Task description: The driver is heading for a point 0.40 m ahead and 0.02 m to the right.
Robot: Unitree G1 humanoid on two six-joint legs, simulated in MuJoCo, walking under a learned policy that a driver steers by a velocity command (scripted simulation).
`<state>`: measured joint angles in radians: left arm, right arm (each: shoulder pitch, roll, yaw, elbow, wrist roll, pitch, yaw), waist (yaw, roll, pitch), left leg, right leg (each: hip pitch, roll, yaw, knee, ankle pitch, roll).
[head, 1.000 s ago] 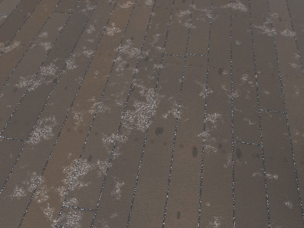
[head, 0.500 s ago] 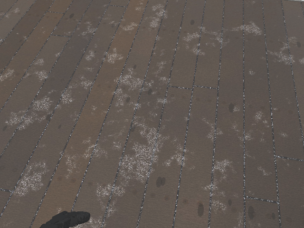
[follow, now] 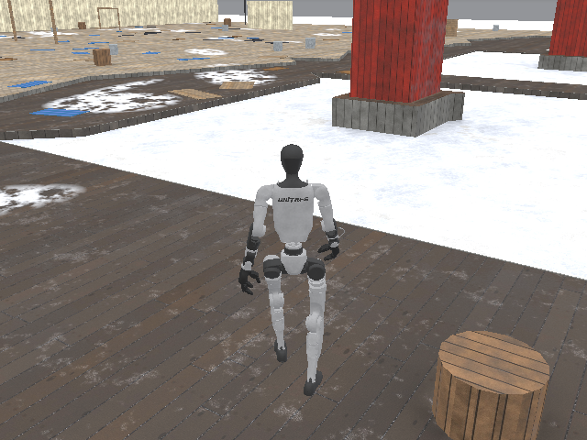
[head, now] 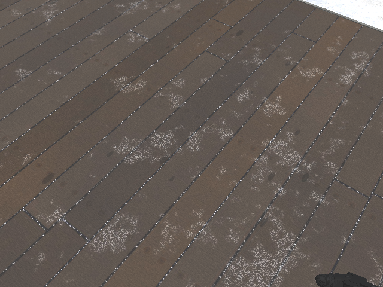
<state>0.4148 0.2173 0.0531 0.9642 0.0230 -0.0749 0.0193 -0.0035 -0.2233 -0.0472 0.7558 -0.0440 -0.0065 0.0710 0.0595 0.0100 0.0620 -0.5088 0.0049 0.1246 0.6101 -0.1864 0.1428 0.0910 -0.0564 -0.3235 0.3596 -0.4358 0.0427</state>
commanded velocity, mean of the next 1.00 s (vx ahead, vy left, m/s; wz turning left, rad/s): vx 0.27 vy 0.00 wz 0.09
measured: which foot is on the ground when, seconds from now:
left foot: up 0.00-0.00, down 0.02-0.54, up 0.56-0.94, down 0.96-1.00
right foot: down 0.00-0.04, up 0.06-0.54, down 0.56-1.00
